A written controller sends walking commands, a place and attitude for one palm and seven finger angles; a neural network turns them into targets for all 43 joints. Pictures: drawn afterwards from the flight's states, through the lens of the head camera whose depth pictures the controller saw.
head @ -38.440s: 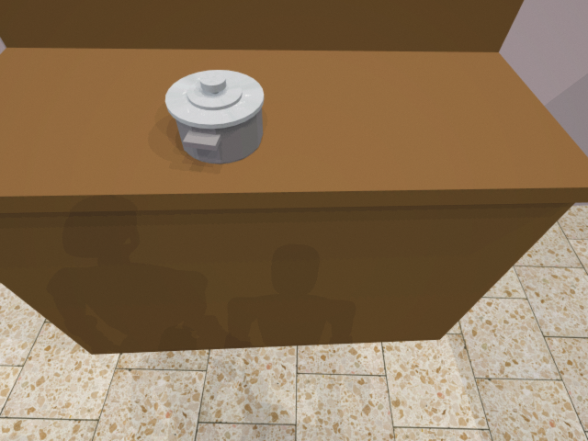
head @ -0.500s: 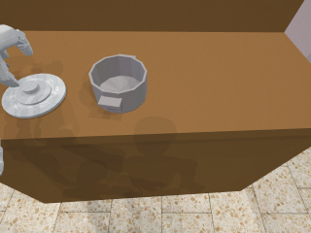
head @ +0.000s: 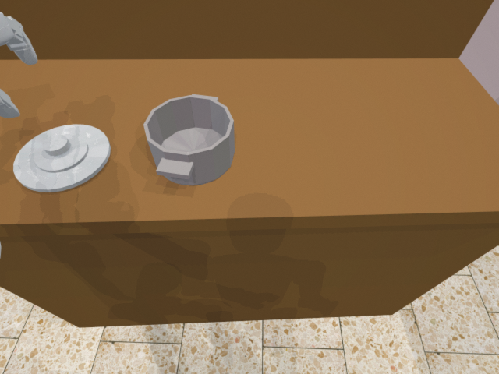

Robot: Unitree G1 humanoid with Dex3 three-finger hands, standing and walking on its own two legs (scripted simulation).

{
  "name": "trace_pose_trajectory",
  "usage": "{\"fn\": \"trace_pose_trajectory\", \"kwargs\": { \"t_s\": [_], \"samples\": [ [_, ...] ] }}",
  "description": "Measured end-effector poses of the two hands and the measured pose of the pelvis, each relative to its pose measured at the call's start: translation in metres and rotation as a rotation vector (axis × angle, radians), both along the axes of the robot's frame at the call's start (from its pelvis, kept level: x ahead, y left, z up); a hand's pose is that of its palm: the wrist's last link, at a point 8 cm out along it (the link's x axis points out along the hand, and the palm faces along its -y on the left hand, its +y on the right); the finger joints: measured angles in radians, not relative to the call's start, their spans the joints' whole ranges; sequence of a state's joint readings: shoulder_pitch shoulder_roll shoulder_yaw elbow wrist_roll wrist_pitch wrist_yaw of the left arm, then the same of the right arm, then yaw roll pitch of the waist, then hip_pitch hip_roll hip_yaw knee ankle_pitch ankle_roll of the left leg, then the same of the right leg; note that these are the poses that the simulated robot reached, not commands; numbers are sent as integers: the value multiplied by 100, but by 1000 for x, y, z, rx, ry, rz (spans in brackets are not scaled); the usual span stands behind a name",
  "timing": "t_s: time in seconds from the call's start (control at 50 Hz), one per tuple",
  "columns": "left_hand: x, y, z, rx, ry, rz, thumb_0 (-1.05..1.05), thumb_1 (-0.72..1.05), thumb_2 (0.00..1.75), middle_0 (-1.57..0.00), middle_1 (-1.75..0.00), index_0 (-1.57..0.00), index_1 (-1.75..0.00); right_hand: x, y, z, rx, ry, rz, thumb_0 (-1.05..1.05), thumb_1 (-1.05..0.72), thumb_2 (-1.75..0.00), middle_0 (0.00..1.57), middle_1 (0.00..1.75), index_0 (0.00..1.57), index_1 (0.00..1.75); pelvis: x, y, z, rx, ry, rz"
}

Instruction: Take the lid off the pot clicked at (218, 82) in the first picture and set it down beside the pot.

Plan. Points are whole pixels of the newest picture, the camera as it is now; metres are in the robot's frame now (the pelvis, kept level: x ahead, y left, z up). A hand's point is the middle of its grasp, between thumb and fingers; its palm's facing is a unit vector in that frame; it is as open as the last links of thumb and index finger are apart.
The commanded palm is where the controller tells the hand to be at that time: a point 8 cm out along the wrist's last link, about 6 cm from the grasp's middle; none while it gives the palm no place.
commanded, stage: raise the empty hand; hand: left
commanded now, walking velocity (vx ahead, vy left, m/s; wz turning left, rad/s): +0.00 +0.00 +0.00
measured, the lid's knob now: (56, 145) +0.49 +0.32 +0.08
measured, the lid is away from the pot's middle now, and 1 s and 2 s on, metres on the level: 0.24 0.24 0.24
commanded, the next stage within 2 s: draw the hand back to the body in 0.10 s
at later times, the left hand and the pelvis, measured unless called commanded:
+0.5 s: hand out of the picture +0.45 +0.31 +0.22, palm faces -0.22 -0.05 -0.97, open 11.0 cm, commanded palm +0.41 +0.31 +0.28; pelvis +0.01 +0.00 +0.00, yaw -1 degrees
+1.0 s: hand (2, 81) +0.39 +0.25 +0.28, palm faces +0.42 -0.88 -0.21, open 10.8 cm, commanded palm +0.34 +0.29 +0.28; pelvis +0.00 -0.02 +0.01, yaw -1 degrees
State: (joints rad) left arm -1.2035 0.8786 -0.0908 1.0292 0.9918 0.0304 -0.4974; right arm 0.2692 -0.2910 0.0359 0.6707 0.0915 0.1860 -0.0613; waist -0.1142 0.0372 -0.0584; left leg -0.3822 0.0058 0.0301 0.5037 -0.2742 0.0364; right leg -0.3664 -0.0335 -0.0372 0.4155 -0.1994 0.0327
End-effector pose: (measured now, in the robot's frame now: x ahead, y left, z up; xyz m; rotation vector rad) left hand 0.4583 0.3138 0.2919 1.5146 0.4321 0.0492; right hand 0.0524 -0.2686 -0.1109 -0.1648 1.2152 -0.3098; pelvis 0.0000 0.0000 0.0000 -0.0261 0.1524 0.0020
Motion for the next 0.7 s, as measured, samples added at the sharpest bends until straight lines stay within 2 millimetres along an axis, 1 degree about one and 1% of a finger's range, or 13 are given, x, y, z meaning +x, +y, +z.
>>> {"fn": "trace_pose_trajectory", "kwargs": {
  "t_s": [0.08, 0.16, 0.24, 0.3, 0.36, 0.42, 0.48, 0.6, 0.7],
  "samples": [
    [1, 2, 3, 4, 18, 38, 0, -8, 79, -43, -74, -43, -74, -5, -2, -1, 3, 7, -11, 0, -91, -89, 20, 30, 20, 30, 0, -2, 1, 2, -4, -6],
    [3, 2, -1, 10, 41, 52, 0, -8, 79, -43, -74, -43, -74, -11, -5, -1, 0, 27, -16, 0, -91, -89, 20, 30, 20, 30, 0, -3, 1, 4, -3, -9],
    [5, 1, -1, 6, 27, 37, 0, -8, 79, -43, -74, -43, -74, -15, -8, 0, -12, 39, -24, 0, -91, -89, 20, 30, 20, 30, 1, -4, 1, 5, 1, -12],
    [5, 1, 0, 5, 7, 27, 0, -8, 79, -43, -74, -43, -74, -15, -10, 2, -14, 36, -32, 0, -91, -89, 20, 30, 20, 30, 3, -4, 2, 5, 1, -15],
    [2, 0, -1, 16, -6, 11, 0, -8, 79, -43, -74, -43, -74, -11, -10, 2, -8, 22, -29, 0, -91, -89, 20, 30, 20, 30, 5, -3, 2, 5, -5, -19],
    [-5, -2, -7, 26, -5, -7, 0, -8, 79, -43, -74, -43, -74, -1, -8, 2, 3, -2, -14, 0, -91, -89, 20, 30, 20, 30, 6, -2, 2, 5, -16, -18],
    [-13, -2, -13, 12, -9, -20, 0, -8, 79, -43, -74, -43, -74, 14, -4, 3, 12, -37, 7, 0, -91, -89, 20, 30, 20, 30, 6, -1, 2, 5, -28, -17],
    [-39, 0, -5, 22, -66, -42, 0, -8, 79, -43, -74, -43, -74, 51, 6, 9, 32, -143, 76, 0, -91, -89, 20, 30, 20, 30, 3, 1, 3, 6, -48, -1],
    [-62, 6, -14, 28, -40, -11, 0, -8, 79, -43, -74, -43, -74, 80, 17, 15, 52, -212, 143, 0, -91, -89, 20, 30, 20, 30, -3, 1, 2, 8, -64, 10]
  ]
}}
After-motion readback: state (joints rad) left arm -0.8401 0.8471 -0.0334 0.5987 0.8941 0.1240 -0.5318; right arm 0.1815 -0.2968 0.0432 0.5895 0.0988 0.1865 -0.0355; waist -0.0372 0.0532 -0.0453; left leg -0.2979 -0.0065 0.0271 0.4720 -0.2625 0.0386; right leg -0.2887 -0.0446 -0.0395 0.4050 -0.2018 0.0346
